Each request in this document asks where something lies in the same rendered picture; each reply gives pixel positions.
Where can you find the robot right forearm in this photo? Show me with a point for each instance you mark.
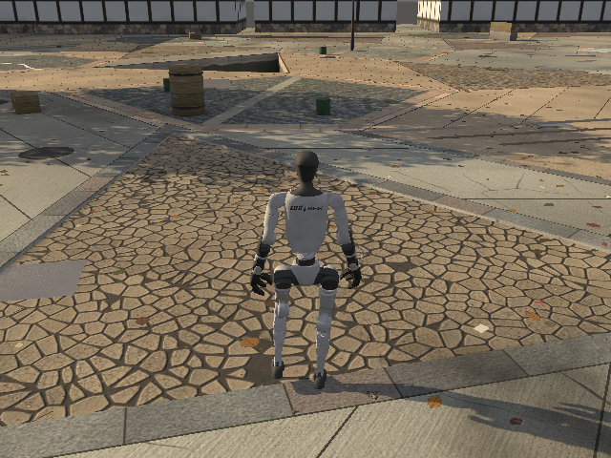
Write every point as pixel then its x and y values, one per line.
pixel 350 254

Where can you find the left robot upper arm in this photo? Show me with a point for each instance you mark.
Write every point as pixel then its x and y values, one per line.
pixel 271 217

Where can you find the robot left hand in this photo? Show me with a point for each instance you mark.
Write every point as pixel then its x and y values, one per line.
pixel 255 279

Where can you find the robot right hand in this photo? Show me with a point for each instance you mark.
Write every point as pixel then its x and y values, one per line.
pixel 356 274

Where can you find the right robot upper arm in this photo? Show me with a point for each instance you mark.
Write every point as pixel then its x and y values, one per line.
pixel 335 201

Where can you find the robot left forearm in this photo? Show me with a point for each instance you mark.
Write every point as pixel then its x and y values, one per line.
pixel 261 256

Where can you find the robot shin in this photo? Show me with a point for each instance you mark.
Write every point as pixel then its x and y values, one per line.
pixel 279 331
pixel 322 347

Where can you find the robot left shin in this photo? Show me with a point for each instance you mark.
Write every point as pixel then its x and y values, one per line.
pixel 279 331

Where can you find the robot right shin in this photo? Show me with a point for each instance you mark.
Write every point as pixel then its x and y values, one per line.
pixel 322 347

